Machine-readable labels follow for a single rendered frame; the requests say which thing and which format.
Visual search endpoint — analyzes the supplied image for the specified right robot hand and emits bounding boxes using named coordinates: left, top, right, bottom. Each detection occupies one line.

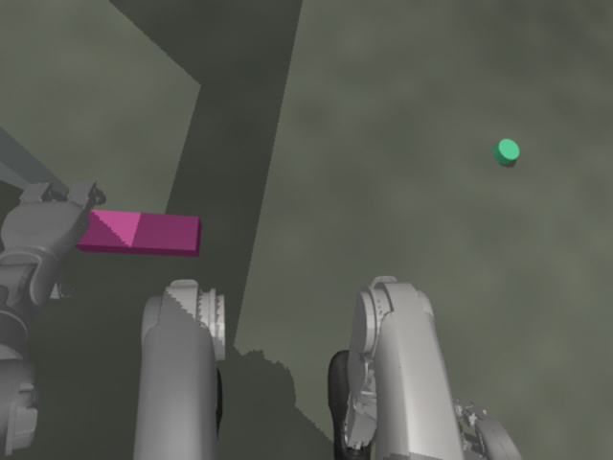
left=453, top=398, right=523, bottom=460

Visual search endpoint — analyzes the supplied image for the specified right robot foot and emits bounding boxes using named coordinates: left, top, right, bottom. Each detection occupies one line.
left=328, top=350, right=371, bottom=460

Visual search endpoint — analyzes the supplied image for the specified left robot hand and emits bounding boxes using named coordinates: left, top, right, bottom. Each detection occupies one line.
left=1, top=181, right=106, bottom=299

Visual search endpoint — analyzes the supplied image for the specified left robot arm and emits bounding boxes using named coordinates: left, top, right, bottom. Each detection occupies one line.
left=0, top=247, right=60, bottom=460

